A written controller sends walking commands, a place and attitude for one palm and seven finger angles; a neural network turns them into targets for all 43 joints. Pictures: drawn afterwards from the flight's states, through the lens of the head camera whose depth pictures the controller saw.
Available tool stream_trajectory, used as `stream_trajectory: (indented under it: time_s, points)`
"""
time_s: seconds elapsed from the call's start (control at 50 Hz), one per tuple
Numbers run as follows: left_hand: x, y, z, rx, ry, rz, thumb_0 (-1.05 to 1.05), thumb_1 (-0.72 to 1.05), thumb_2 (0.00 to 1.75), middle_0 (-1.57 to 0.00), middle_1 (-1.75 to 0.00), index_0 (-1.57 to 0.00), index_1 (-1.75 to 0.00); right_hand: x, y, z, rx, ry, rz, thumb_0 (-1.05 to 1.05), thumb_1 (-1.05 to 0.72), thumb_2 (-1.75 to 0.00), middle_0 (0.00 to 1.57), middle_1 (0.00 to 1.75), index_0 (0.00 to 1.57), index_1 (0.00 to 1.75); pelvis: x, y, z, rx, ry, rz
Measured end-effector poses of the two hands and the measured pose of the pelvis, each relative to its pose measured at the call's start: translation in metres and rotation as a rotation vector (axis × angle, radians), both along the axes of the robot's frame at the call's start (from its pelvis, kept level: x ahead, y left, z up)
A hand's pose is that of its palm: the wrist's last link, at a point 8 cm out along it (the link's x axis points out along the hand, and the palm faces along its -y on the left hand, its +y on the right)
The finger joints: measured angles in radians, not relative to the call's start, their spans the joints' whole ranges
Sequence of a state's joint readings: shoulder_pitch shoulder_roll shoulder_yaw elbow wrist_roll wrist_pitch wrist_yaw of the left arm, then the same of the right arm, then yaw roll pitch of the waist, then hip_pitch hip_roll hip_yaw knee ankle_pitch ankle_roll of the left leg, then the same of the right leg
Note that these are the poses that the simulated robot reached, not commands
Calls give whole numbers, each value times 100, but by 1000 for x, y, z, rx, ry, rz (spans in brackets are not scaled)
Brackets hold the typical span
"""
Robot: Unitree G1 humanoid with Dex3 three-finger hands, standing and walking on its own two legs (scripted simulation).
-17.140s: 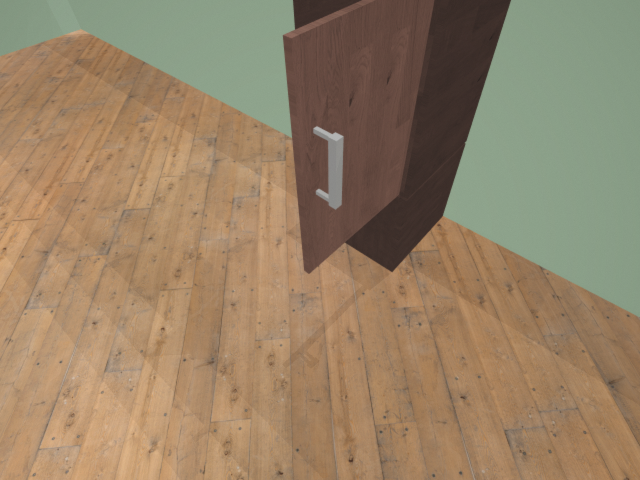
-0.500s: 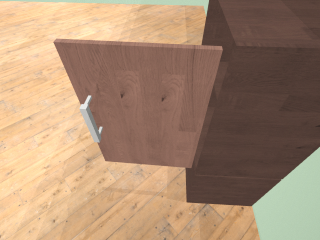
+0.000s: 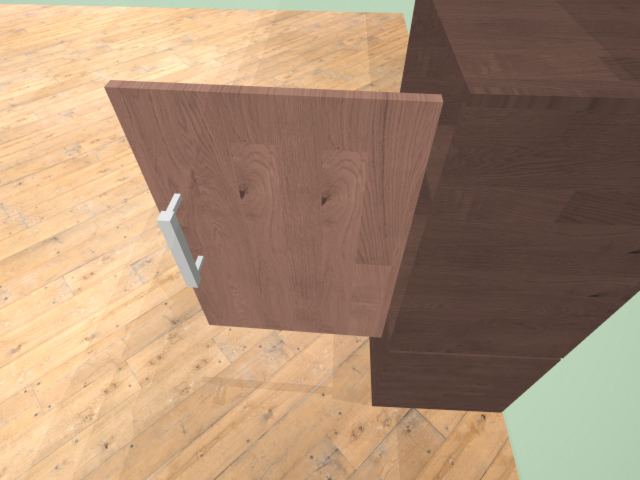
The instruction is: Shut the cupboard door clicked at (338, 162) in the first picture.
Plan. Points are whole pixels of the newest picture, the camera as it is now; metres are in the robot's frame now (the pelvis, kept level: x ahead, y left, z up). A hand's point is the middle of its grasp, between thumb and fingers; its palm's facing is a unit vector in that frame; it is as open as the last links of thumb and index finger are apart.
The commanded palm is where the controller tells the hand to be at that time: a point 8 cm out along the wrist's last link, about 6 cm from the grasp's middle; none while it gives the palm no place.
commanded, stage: raise the hand and make a fist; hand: left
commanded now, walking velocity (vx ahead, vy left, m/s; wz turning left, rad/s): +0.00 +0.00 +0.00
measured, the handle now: (185, 243) +0.46 +0.26 -0.01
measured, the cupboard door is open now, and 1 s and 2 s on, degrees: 88 88 88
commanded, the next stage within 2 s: none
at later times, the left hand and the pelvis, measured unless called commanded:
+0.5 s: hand out of the picture +0.13 +0.16 -0.07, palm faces -0.05 -1.00 +0.06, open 6.2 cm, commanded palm +0.10 +0.23 -0.06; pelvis -0.06 +0.01 -0.08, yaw +2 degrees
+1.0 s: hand (144, 465) +0.14 +0.22 -0.03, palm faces +0.11 -0.99 -0.06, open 3.9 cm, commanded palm +0.12 +0.25 -0.04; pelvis -0.06 +0.03 -0.09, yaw +2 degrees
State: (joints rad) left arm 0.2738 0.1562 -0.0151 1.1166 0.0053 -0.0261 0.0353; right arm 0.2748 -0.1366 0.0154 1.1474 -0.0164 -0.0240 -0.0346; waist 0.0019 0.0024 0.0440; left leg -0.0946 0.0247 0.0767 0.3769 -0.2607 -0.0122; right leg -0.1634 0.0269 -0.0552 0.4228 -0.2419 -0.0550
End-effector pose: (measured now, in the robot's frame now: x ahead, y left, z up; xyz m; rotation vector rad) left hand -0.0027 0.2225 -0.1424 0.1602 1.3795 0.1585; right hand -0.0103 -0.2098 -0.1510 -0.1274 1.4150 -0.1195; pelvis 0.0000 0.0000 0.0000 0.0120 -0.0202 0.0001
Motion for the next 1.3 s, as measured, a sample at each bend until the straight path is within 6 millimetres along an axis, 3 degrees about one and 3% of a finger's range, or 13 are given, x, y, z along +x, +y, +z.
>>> stream_trajectory:
  time_s: [0.14, 0.28, 0.36, 0.54, 0.6, 0.72, 0.78, 0.88, 0.96, 1.06, 1.14, 1.22, 1.3]
  points:
    - [4, 4, 4, 4, -48, 60, 1, 92, 90, -20, -30, -20, -29, -4, 0, 0, -12, -19, -2, 0, -91, -90, 20, 30, 20, 30, -5, 1, -2, -8, 4, -5]
    - [142, 20, 120, 54, -939, 31, 2, 93, 90, -23, -33, -23, -33, 60, -32, 16, -107, -498, 30, 1, -92, -90, 20, 30, 20, 30, -21, 10, -14, -4, 38, 48]
    - [177, 3, 142, -90, -1299, -47, 1, 93, 90, -28, -39, -28, -38, 107, -44, 35, -138, -727, 78, 1, -91, -90, 20, 30, 20, 30, -38, 9, -34, 12, 122, 33]
    - [88, 2, 53, -206, -1246, -127, 1, 91, 90, -43, -55, -44, -55, 180, -32, 43, -168, -950, 275, 1, -91, -90, 20, 30, 20, 30, -62, 7, -93, -2, 224, 47]
    - [70, 22, 58, -98, -1267, -90, 1, 90, 90, -49, -61, -49, -61, 191, -10, 26, -129, -971, 316, 1, -91, -90, 20, 30, 20, 30, -68, 9, -108, -25, 241, 62]
    - [100, 20, 111, -89, -1556, -189, 2, 90, 90, -59, -73, -59, -72, 176, 37, -18, -2, -914, 322, 1, -90, -90, 20, 30, 20, 30, -78, 16, -122, -66, 257, 77]
    - [126, 1, 108, -197, -1477, -293, 1, 91, 90, -64, -79, -65, -78, 151, 49, -32, 45, -837, 255, 1, -90, -90, 20, 30, 20, 30, -79, 20, -119, -64, 264, 68]
    - [137, 1, 82, -264, -1172, -244, 1, 90, 90, -74, -89, -74, -88, 108, 42, -34, 30, -695, 125, 1, -90, -90, 21, 31, 21, 30, -72, 25, -102, -41, 263, 43]
    - [125, 33, 99, -117, -1216, -105, 2, 90, 90, -81, -97, -81, -96, 91, 24, -26, -40, -642, 105, 1, -90, -90, 21, 31, 20, 30, -62, 27, -93, -40, 258, 39]
    - [121, 49, 123, -23, -1412, -128, 1, 91, 90, -90, -107, -90, -106, 98, 2, -24, -107, -642, 178, 1, -90, -90, 20, 30, 20, 30, -57, 29, -98, -55, 271, 59]
    - [130, 30, 105, -160, -1361, -218, 1, 91, 90, -97, -115, -98, -114, 118, -6, -17, -137, -696, 182, 1, -90, -90, 20, 30, 20, 30, -57, 30, -101, -58, 278, 60]
    - [137, 25, 96, -212, -1259, -253, 1, 90, 90, -105, -123, -105, -122, 139, -2, -1, -144, -765, 160, 1, -90, -90, 20, 30, 20, 30, -52, 29, -96, -52, 273, 51]
    - [139, 44, 122, -114, -1336, -169, 2, 90, 90, -113, -131, -113, -130, 156, 9, 13, -115, -809, 167, 1, -90, -90, 20, 30, 20, 30, -45, 27, -88, -53, 260, 52]
